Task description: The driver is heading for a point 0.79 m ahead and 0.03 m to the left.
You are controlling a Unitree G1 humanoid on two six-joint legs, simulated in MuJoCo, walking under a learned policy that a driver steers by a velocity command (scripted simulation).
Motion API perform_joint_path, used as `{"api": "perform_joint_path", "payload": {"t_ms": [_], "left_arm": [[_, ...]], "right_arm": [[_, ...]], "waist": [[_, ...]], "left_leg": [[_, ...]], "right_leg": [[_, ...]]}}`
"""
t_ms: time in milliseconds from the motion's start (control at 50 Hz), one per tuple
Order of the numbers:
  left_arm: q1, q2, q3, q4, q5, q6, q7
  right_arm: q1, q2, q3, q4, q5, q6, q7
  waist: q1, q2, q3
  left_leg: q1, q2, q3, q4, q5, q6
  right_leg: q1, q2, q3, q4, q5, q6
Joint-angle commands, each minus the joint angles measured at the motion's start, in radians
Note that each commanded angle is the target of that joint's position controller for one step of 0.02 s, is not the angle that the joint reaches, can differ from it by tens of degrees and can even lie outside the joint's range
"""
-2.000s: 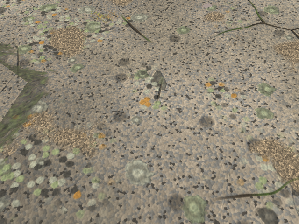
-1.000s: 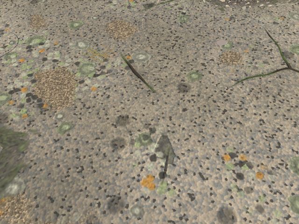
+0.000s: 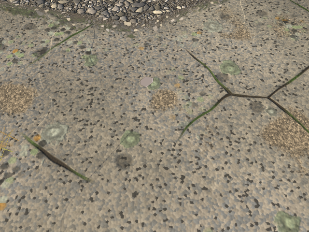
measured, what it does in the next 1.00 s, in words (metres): walks ahead: left foot, then right foot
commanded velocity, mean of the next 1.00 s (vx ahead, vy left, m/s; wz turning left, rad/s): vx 0.30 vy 0.00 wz -0.18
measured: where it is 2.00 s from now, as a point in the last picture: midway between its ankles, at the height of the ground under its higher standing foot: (168, 166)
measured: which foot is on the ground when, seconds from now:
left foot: up 0.00-0.48, down 0.50-1.00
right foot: down 0.00-0.50, up 0.52-0.90, down 0.92-1.00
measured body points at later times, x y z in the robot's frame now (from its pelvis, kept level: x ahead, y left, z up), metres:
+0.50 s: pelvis +0.27 +0.00 +0.01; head +0.31 +0.00 +0.46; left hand +0.25 +0.27 -0.13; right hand +0.44 -0.25 -0.10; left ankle +0.42 +0.07 -0.71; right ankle +0.09 -0.04 -0.71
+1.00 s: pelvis +0.38 -0.01 +0.03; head +0.37 -0.02 +0.48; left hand +0.45 +0.22 -0.12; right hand +0.38 -0.25 -0.13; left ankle +0.42 +0.07 -0.71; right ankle +0.37 -0.13 -0.72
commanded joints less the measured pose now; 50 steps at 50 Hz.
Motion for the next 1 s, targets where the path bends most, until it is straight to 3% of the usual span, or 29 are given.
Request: {"api": "perform_joint_path", "payload": {"t_ms": [20,40,60,80,100,140,200,280,400,440,480,500,520,540,560,580,600,640,680,720,780,840,880,900,920,940,960,980,1000], "left_arm": [[0.314,0.266,0.076,0.040,-0.022,0.016,0.033],[0.266,0.209,0.062,0.040,-0.030,0.011,0.037],[0.217,0.173,0.053,0.032,-0.033,0.002,0.041],[0.189,0.144,0.043,0.028,-0.041,-0.007,0.044],[0.186,0.129,0.035,0.025,-0.042,-0.019,0.043],[0.226,0.139,0.032,0.040,-0.046,-0.041,0.039],[0.303,0.148,0.030,0.064,-0.043,-0.051,0.036],[0.381,0.143,0.021,0.088,-0.041,-0.053,0.037],[0.453,0.135,0.004,0.127,-0.024,-0.052,0.054],[0.428,0.141,0.000,0.135,-0.020,-0.052,0.062],[0.393,0.162,0.002,0.139,-0.021,-0.058,0.066],[0.365,0.166,0.001,0.136,-0.035,-0.063,0.063],[0.371,0.126,-0.011,0.101,-0.054,-0.072,0.063],[0.579,0.045,-0.018,0.141,-0.100,-0.059,0.066],[0.516,0.139,0.001,0.163,-0.053,-0.044,0.075],[0.434,0.116,-0.001,0.145,-0.043,-0.042,0.070],[0.390,0.097,-0.006,0.139,-0.030,-0.036,0.065],[0.379,0.077,-0.008,0.144,-0.008,-0.005,0.049],[0.409,0.039,-0.017,0.163,-0.012,0.018,0.044],[0.382,0.027,-0.024,0.166,-0.015,0.032,0.049],[0.304,0.038,-0.032,0.168,-0.015,0.049,0.059],[0.249,0.046,-0.036,0.174,-0.018,0.050,0.062],[0.257,0.034,-0.043,0.193,-0.014,0.038,0.068],[0.257,0.045,-0.046,0.197,-0.010,0.028,0.072],[0.273,0.080,-0.044,0.201,-0.003,0.014,0.077],[0.222,0.117,-0.038,0.212,-0.027,0.010,0.078],[0.202,0.066,-0.050,0.215,-0.035,0.005,0.072],[0.197,0.047,-0.055,0.219,-0.038,-0.002,0.070],[0.214,0.063,-0.048,0.230,-0.038,-0.003,0.070]], "right_arm": [[-0.161,-0.138,-0.025,-0.186,0.010,-0.041,0.020],[-0.145,-0.129,-0.019,-0.177,0.013,-0.053,0.018],[-0.128,-0.129,-0.022,-0.162,0.003,-0.049,0.014],[-0.103,-0.127,-0.021,-0.159,-0.018,-0.031,0.013],[-0.080,-0.116,-0.020,-0.150,-0.027,-0.011,0.017],[-0.085,-0.096,-0.016,-0.154,-0.030,0.014,0.027],[-0.194,-0.093,-0.011,-0.187,-0.026,0.025,0.033],[-0.322,-0.099,-0.007,-0.225,-0.017,0.024,0.040],[-0.468,-0.090,0.010,-0.280,-0.009,0.008,0.047],[-0.403,-0.089,0.012,-0.263,-0.010,-0.006,0.041],[-0.194,-0.130,-0.005,-0.190,-0.010,-0.024,0.022],[-0.057,-0.148,-0.012,-0.149,-0.019,-0.039,0.010],[0.089,-0.226,-0.027,-0.119,-0.040,-0.046,-0.004],[0.084,-0.281,-0.041,-0.107,-0.023,-0.036,0.011],[0.040,-0.212,-0.029,-0.123,0.023,-0.026,0.023],[-0.078,-0.151,-0.010,-0.133,0.026,-0.025,0.022],[-0.150,-0.093,0.008,-0.141,0.020,-0.023,0.018],[-0.164,-0.062,0.027,-0.119,0.018,-0.022,0.006],[-0.165,-0.085,0.029,-0.102,0.007,-0.030,0.007],[-0.175,-0.106,0.030,-0.091,-0.002,-0.031,0.009],[-0.139,-0.125,0.027,-0.070,-0.004,-0.013,0.010],[-0.134,-0.130,0.024,-0.057,-0.001,0.014,0.006],[-0.149,-0.115,0.029,-0.053,0.006,0.027,0.001],[-0.127,-0.103,0.033,-0.044,0.004,0.028,0.000],[-0.107,-0.086,0.035,-0.043,0.003,0.027,0.001],[-0.030,-0.041,0.041,-0.025,0.019,0.032,0.004],[-0.034,-0.052,0.042,0.001,0.013,0.037,0.001],[-0.046,-0.067,0.036,0.007,0.012,0.039,-0.002],[-0.043,-0.076,0.033,0.014,0.009,0.039,-0.002]], "waist": [[0.138,-0.047,-0.187],[0.094,0.002,-0.106],[0.052,0.030,-0.067],[0.019,0.022,-0.070],[0.003,0.014,-0.087],[-0.005,0.005,-0.087],[0.032,-0.024,-0.046],[0.081,-0.049,-0.027],[0.121,-0.055,0.023],[0.082,-0.072,0.006],[-0.005,-0.091,-0.088],[-0.077,-0.066,-0.150],[-0.107,0.047,-0.282],[-0.015,0.268,-0.452],[-0.019,0.063,-0.417],[0.013,0.059,-0.262],[0.034,0.027,-0.172],[0.065,0.058,-0.114],[0.093,0.075,-0.136],[0.101,0.096,-0.138],[0.063,0.124,-0.140],[0.046,0.114,-0.092],[0.064,0.074,-0.052],[0.062,0.038,-0.036],[0.045,-0.015,-0.034],[-0.025,-0.141,-0.010],[-0.013,-0.121,-0.012],[-0.008,-0.093,-0.009],[-0.002,-0.091,-0.037]], "left_leg": [[-0.704,-0.043,-0.251,0.505,0.068,0.015],[-0.657,-0.007,-0.250,0.404,0.150,0.021],[-0.592,0.016,-0.255,0.328,0.174,0.017],[-0.526,0.025,-0.261,0.283,0.182,0.003],[-0.481,0.028,-0.261,0.250,0.184,-0.007],[-0.471,0.025,-0.238,0.188,0.206,-0.022],[-0.540,0.030,-0.218,0.061,0.329,-0.028],[-0.604,0.013,-0.209,-0.101,0.461,-0.015],[-0.595,-0.050,-0.169,-0.298,0.477,0.032],[-0.456,-0.099,-0.150,-0.358,0.432,0.065],[-0.234,-0.155,-0.155,-0.422,0.434,0.101],[-0.038,-0.109,-0.183,-0.509,0.620,0.123],[0.230,0.120,-0.380,-0.427,1.039,0.172],[0.457,0.386,-0.706,-0.392,1.511,0.377],[0.326,0.312,-0.669,-0.448,1.432,0.351],[0.193,0.269,-0.554,-0.502,1.283,0.322],[0.079,0.215,-0.480,-0.557,1.163,0.285],[-0.091,0.142,-0.369,-0.623,1.078,0.237],[-0.176,0.118,-0.306,-0.636,1.087,0.241],[-0.208,0.098,-0.274,-0.645,1.000,0.235],[-0.222,0.090,-0.301,-0.677,0.653,0.217],[-0.266,0.090,-0.361,-0.714,0.249,0.202],[-0.316,0.076,-0.374,-0.694,0.126,0.162],[-0.330,0.063,-0.378,-0.680,0.111,0.124],[-0.323,0.028,-0.354,-0.623,0.150,0.090],[-0.231,-0.062,-0.274,-0.619,0.201,0.066],[-0.094,-0.057,-0.269,-0.606,0.266,0.055],[-0.052,-0.043,-0.283,-0.599,0.314,0.057],[-0.046,-0.051,-0.274,-0.578,0.263,0.063]], "right_leg": [[0.664,-0.380,0.694,-0.367,-0.017,-0.238],[0.532,-0.342,0.588,-0.377,0.108,-0.197],[0.438,-0.286,0.502,-0.384,0.220,-0.158],[0.376,-0.244,0.442,-0.394,0.297,-0.143],[0.349,-0.226,0.404,-0.398,0.346,-0.134],[0.320,-0.200,0.357,-0.417,0.409,-0.127],[0.331,-0.182,0.331,-0.457,0.409,-0.089],[0.429,-0.179,0.314,-0.459,0.454,-0.033],[0.550,-0.206,0.294,-0.417,0.599,-0.027],[0.534,-0.202,0.266,-0.333,0.848,0.002],[0.539,-0.182,0.265,-0.137,1.028,0.039],[0.458,-0.145,0.241,0.035,0.906,0.058],[0.269,-0.071,0.204,0.313,0.470,0.081],[0.035,0.105,0.182,0.650,-0.434,0.118],[0.036,0.062,0.277,0.682,-0.350,0.108],[-0.007,0.025,0.271,0.651,-0.296,0.117],[-0.012,-0.015,0.248,0.587,-0.260,0.124],[0.089,-0.044,0.224,0.480,-0.206,0.144],[0.183,-0.035,0.192,0.400,-0.185,0.161],[0.204,-0.045,0.165,0.262,-0.173,0.169],[0.232,-0.064,0.138,0.114,-0.124,0.167],[0.254,-0.068,0.126,0.005,-0.101,0.161],[0.330,-0.072,0.125,-0.158,-0.029,0.145],[0.361,-0.109,0.179,-0.248,0.023,0.136],[0.371,-0.196,0.277,-0.310,0.060,0.120],[0.229,-0.226,0.333,-0.333,0.005,0.084],[0.132,-0.215,0.326,-0.366,-0.077,0.090],[0.117,-0.183,0.295,-0.371,-0.082,0.112],[0.147,-0.154,0.275,-0.373,-0.141,0.114]]}}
